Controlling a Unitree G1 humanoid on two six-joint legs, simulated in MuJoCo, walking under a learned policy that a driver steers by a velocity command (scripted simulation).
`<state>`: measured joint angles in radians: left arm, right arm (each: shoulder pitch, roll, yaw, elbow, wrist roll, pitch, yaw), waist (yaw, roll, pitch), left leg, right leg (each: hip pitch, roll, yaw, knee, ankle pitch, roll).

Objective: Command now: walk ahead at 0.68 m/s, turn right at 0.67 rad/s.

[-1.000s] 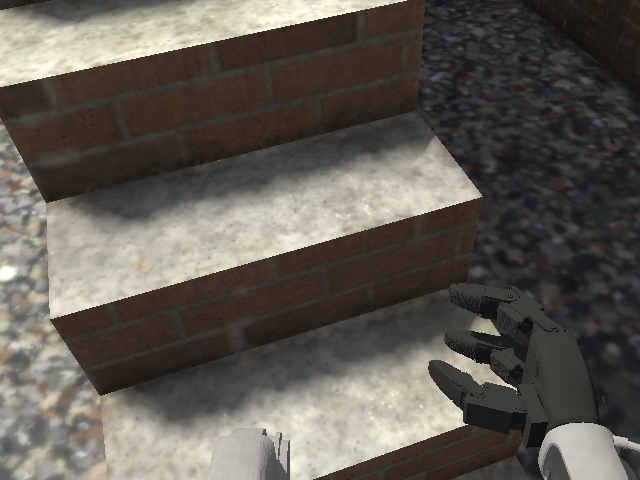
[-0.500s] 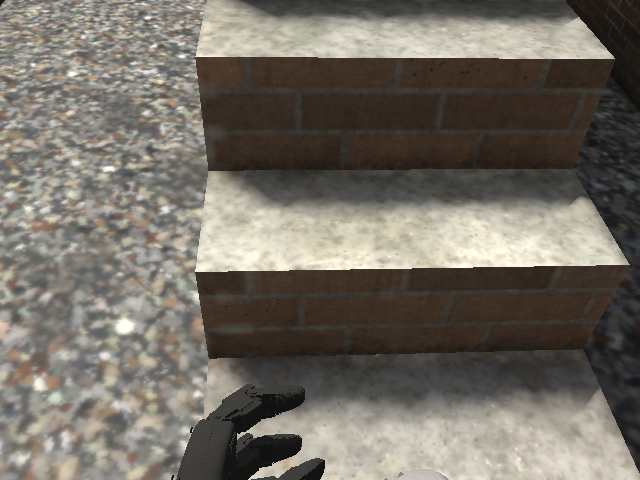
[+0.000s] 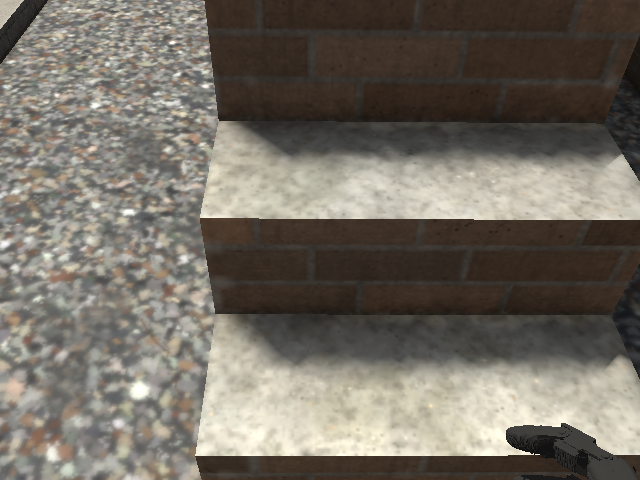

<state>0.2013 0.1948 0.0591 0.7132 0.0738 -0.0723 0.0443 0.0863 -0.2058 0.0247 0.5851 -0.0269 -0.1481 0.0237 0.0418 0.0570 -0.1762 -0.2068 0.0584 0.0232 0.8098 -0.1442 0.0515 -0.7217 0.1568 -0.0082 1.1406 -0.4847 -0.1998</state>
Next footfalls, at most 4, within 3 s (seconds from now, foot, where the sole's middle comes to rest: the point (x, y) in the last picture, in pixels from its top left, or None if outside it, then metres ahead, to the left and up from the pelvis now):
0.06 left None -0.19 0.09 -0.82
0.46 right None -0.02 0.07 -0.69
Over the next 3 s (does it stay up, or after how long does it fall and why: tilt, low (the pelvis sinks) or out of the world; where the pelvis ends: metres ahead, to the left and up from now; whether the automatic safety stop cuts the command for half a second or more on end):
falls after 1.02 s (tilt)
